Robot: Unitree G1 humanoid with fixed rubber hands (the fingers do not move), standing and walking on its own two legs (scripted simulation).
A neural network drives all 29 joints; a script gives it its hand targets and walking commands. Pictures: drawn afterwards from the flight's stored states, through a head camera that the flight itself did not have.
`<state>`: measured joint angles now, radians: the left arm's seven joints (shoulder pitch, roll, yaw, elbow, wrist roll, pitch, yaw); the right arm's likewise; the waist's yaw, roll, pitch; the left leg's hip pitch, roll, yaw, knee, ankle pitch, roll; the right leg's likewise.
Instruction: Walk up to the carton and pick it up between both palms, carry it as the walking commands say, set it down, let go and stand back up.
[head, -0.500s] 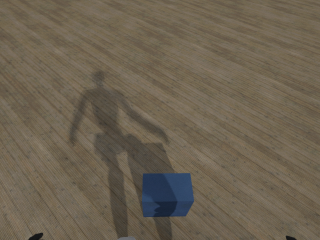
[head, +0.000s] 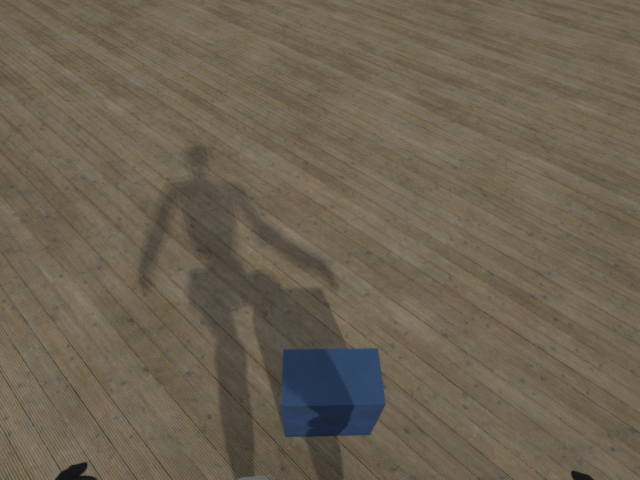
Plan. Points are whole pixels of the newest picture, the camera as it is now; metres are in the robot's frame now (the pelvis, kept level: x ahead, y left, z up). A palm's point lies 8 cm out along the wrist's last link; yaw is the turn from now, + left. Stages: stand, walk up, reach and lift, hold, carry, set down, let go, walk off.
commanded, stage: walk up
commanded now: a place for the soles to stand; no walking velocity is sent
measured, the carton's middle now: (329, 394) +0.43 -0.04 -0.60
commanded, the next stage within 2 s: none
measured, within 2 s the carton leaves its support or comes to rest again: neither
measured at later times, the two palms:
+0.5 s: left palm out of the picture +0.09 +0.33 -0.09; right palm out of the picture +0.09 -0.34 -0.07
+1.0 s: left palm out of the picture +0.10 +0.33 -0.09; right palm out of the picture +0.09 -0.35 -0.07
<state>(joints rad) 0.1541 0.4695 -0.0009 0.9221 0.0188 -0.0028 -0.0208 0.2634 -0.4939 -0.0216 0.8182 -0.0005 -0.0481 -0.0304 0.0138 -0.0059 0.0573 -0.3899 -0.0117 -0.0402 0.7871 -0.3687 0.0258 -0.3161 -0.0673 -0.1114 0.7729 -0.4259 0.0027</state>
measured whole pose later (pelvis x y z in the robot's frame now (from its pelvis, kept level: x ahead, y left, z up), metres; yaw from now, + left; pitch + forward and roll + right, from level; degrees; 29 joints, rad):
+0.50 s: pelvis +0.00 +0.00 +0.00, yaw +0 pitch -2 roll +0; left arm 0.15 0.47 0.00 0.93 0.02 0.01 -0.02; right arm 0.26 -0.49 -0.02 0.82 0.00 -0.05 -0.03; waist 0.01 -0.01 0.06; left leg -0.39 -0.01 -0.04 0.78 -0.37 0.02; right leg -0.32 -0.07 -0.11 0.77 -0.43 0.00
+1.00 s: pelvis +0.00 +0.00 +0.00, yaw +0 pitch -1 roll +0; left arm 0.15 0.47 0.00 0.93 0.02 0.01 -0.02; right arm 0.26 -0.49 -0.02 0.83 0.00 -0.05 -0.03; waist 0.01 0.00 0.05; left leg -0.38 -0.01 -0.04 0.78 -0.37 0.02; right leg -0.32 -0.07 -0.11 0.77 -0.43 0.00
